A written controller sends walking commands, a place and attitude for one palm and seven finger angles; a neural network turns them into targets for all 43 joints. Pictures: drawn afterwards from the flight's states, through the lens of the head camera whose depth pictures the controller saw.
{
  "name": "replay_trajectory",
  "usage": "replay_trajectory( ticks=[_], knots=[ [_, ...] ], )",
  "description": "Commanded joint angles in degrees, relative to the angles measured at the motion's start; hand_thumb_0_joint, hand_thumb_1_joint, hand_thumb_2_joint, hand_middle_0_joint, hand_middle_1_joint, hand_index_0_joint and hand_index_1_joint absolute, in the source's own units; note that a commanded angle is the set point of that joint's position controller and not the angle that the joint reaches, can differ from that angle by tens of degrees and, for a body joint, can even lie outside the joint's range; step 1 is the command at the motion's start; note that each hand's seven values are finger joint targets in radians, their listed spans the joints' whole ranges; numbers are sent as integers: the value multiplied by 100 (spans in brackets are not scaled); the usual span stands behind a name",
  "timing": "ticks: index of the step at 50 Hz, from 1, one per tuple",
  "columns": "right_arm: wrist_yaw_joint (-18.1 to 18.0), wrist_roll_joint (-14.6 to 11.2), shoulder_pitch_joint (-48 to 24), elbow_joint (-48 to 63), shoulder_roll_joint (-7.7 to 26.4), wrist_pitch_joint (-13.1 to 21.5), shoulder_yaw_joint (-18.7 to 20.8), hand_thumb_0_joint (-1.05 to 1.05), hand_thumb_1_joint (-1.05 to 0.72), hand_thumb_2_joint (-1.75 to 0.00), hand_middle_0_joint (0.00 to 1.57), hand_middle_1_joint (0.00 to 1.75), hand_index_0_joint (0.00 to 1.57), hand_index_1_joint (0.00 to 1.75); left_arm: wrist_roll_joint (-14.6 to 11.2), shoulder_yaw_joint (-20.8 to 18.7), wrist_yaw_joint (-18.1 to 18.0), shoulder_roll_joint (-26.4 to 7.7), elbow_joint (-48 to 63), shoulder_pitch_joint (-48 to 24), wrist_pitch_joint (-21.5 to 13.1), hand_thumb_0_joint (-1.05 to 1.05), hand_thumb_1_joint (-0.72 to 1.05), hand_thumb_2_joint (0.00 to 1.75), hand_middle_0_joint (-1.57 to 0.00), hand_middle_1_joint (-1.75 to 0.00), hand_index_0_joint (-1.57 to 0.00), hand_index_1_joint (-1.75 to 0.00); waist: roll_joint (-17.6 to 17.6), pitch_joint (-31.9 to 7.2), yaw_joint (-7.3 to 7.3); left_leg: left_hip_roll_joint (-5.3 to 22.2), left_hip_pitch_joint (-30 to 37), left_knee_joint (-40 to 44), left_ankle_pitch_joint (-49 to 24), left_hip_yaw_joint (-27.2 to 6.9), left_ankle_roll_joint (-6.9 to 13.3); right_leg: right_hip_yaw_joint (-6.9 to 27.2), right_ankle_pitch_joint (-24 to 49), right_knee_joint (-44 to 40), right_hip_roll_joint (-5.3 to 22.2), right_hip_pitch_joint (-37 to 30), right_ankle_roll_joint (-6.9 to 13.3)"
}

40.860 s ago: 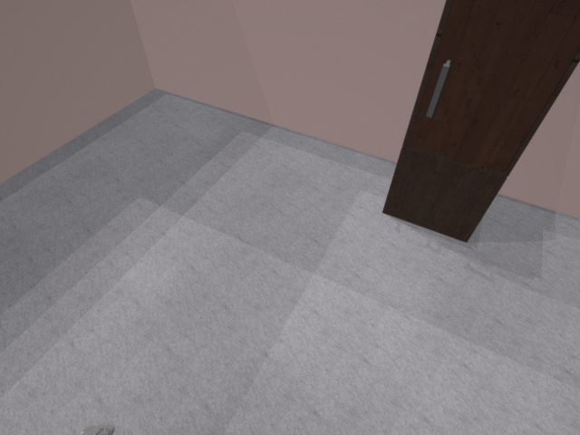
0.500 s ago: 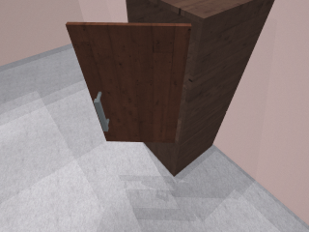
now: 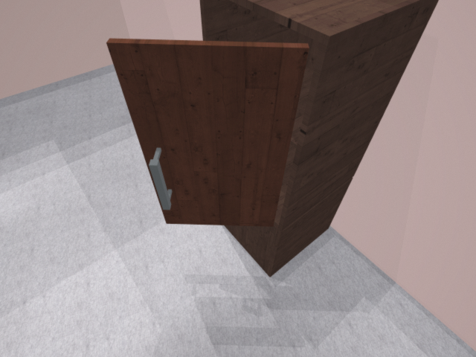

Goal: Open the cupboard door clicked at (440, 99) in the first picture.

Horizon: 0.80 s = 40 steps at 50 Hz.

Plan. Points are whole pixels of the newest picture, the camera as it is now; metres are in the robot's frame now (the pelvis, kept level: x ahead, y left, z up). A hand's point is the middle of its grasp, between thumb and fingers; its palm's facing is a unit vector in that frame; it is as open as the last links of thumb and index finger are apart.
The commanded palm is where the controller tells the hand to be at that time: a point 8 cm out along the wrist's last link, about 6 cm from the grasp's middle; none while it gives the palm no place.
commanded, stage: come to a stop and stand still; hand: left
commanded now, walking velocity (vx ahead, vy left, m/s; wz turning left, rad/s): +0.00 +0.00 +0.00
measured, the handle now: (162, 180) +0.53 +0.23 -0.09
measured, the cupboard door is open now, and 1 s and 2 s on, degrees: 50 50 50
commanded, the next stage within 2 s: look again from close up in 0.20 s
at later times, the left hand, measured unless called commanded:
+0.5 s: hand out of the picture +0.02 +0.19 -0.17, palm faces +0.02 -0.97 -0.23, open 7.3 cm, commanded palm none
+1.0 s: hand out of the picture +0.12 +0.20 -0.09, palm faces +0.26 -0.95 -0.18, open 7.4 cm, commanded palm +0.11 +0.24 -0.07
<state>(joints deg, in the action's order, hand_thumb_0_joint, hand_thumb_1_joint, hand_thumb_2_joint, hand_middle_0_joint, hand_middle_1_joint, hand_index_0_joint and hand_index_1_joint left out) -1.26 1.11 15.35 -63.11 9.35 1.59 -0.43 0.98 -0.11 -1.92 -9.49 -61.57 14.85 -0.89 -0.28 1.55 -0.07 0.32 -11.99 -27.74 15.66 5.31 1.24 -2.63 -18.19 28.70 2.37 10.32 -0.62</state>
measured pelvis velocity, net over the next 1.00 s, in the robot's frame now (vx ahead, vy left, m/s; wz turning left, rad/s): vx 0.00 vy -0.01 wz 0.03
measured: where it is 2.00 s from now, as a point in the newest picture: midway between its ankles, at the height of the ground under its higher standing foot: outside the picture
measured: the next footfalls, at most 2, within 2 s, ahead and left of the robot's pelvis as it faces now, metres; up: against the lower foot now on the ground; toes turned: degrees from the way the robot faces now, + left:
none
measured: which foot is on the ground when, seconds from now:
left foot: down 0.00-1.00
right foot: down 0.00-1.00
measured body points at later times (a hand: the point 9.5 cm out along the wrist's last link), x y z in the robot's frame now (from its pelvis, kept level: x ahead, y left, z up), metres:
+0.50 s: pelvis +0.01 +0.00 +0.00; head +0.02 +0.00 +0.45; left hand +0.02 +0.25 -0.15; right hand +0.06 -0.24 -0.15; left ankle -0.01 +0.10 -0.74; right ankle -0.03 -0.12 -0.74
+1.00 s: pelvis +0.00 -0.01 +0.00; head +0.01 -0.01 +0.45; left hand +0.11 +0.25 -0.08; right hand +0.07 -0.25 -0.13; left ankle -0.01 +0.10 -0.74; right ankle -0.03 -0.12 -0.74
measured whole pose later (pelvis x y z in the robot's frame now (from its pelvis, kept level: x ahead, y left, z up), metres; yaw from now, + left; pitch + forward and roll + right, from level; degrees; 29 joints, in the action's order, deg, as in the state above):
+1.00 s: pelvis +0.00 -0.01 +0.00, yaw +2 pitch +0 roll +1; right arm -3.1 -1.5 17.0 -52.0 11.9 10.2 0.4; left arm -6.5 -4.2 -3.1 -10.1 -23.1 23.7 -2.8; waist -0.4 0.6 -0.2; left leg 0.0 -13.5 -27.8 14.7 3.7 0.6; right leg -4.3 -18.6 29.7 2.7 11.4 0.0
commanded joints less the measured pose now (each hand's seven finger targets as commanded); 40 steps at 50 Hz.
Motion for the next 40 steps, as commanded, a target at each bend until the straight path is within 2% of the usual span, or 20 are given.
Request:
replay_trajectory(
  ticks=[1, 2, 5, 8, 11, 12, 16, 17, 21, 25, 27, 30, 32, 35, 37, 40],
  knots=[
    [-41, -25, 122, 176, 628, 79, 106, 0, -90, -90, 20, 30, 20, 30, -21, -107, -39, -689, 159, 339, -79, 0, 90, 90, -20, -30, -20, -30, 44, -5, -16, 599, 149, 488, -1431, -589, 101, 422, 1424, -438, 403, 79, 240],
    [-44, -30, 82, 168, 627, 79, 109, 0, -90, -90, 20, 30, 20, 30, -10, -102, -38, -703, 148, 352, -87, 0, 90, 90, -20, -30, -20, -30, -17, -1, -27, 608, 186, 463, -1518, -577, 112, 420, 1564, -459, 407, 49, 238],
    [-46, -28, 10, 162, 720, 85, 119, 0, -90, -90, 20, 30, 20, 30, -15, -111, -36, -768, 139, 288, -82, 0, 90, 90, -20, -30, -20, -30, 127, -95, -15, 618, 284, 493, -1679, -599, 103, 421, 1595, -448, 412, 2, 234],
    [-54, -33, -90, 167, 777, 85, 127, 0, -90, -90, 20, 30, 20, 30, -5, -113, -32, -805, 121, 276, -83, 0, 90, 90, -20, -30, -20, -30, 113, -65, -21, 631, 329, 481, -1793, -586, 108, 426, 1716, -492, 424, -7, 227],
    [-52, -33, -159, 159, 818, 76, 124, 0, -90, -90, 20, 30, 20, 30, -10, -109, -21, -826, 105, 223, -67, 0, 90, 90, -20, -30, -20, -30, 117, -46, -18, 639, 347, 558, -1686, -612, 101, 423, 1561, -541, 417, -1, 214],
    [-55, -39, -193, 144, 797, 74, 125, 0, -90, -90, 20, 30, 20, 30, 5, -112, -23, -827, 109, 230, -72, 0, 90, 90, -20, -30, -20, -30, 21, 16, -32, 652, 335, 560, -1709, -606, 116, 404, 1622, -574, 417, -9, 211],
    [-49, -32, -254, 146, 874, 77, 131, 0, -90, -90, 20, 30, 20, 30, -8, -111, -13, -865, 95, 186, -64, 0, 90, 90, -20, -30, -20, -30, 83, -91, -30, 650, 406, 624, -1684, -637, 107, 422, 1543, -604, 432, -42, 207],
    [-52, -40, -279, 131, 846, 74, 129, 0, -90, -90, 20, 30, 20, 30, 5, -113, -15, -865, 102, 204, -71, 0, 90, 90, -20, -30, -20, -30, -54, -15, -44, 658, 389, 610, -1715, -625, 123, 405, 1643, -636, 435, -54, 207],
    [-42, -34, -329, 134, 932, 78, 132, 0, -90, -90, 20, 30, 20, 30, -7, -111, -7, -931, 90, 168, -75, 0, 90, 90, -20, -30, -20, -30, -1, -123, -46, 663, 485, 661, -1709, -631, 103, 418, 1625, -661, 469, -69, 200],
    [-38, -34, -351, 97, 932, 75, 132, 0, -90, -90, 20, 30, 20, 30, -8, -117, -3, -954, 83, 129, -73, 0, 90, 90, -20, -30, -20, -30, 22, -59, -51, 660, 437, 717, -1627, -635, 94, 426, 1581, -704, 468, -76, 208],
    [-40, -39, -333, 85, 905, 69, 125, 0, -90, -90, 20, 30, 20, 30, 3, -119, 0, -944, 84, 142, -73, 0, 90, 90, -20, -30, -20, -30, -109, -1, -58, 662, 411, 731, -1570, -642, 103, 407, 1561, -741, 454, -92, 202],
    [-32, -37, -324, 66, 939, 76, 115, 0, -90, -90, 20, 30, 20, 30, -8, -118, 3, -979, 76, 106, -72, 0, 90, 90, -20, -30, -20, -30, 14, -52, -57, 657, 405, 784, -1564, -655, 85, 403, 1496, -749, 475, -128, 201],
    [-38, -40, -329, 46, 895, 75, 120, 0, -90, -90, 20, 30, 20, 30, 5, -124, 2, -967, 69, 121, -78, 0, 90, 90, -20, -30, -20, -30, -91, -11, -67, 652, 406, 763, -1604, -662, 95, 411, 1587, -775, 468, -142, 208],
    [-35, -32, -318, 41, 943, 78, 120, 0, -90, -90, 20, 30, 20, 30, -14, -122, 4, -998, 59, 112, -85, 0, 90, 90, -20, -30, -20, -30, -17, -137, -61, 652, 475, 766, -1634, -656, 77, 416, 1634, -770, 496, -175, 216],
    [-38, -41, -298, 13, 902, 74, 116, 0, -90, -90, 20, 30, 20, 30, 1, -120, 3, -993, 63, 105, -93, 0, 90, 90, -20, -30, -20, -30, -113, -78, -54, 653, 445, 755, -1655, -652, 77, 408, 1731, -787, 483, -201, 220],
    [-37, -36, -318, 4, 929, 68, 109, 0, -90, -90, 20, 30, 20, 30, -14, -122, 7, -1000, 50, 89, -84, 0, 90, 90, -20, -30, -20, -30, -47, -28, -66, 650, 409, 805, -1518, -657, 60, 426, 1581, -829, 500, -162, 224]
  ],
)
